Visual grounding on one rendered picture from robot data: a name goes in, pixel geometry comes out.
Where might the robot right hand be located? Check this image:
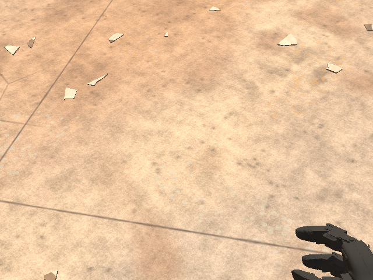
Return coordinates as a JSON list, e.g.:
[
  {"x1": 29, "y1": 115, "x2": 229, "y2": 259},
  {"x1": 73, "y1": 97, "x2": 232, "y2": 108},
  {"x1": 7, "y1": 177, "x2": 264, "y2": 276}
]
[{"x1": 291, "y1": 223, "x2": 373, "y2": 280}]

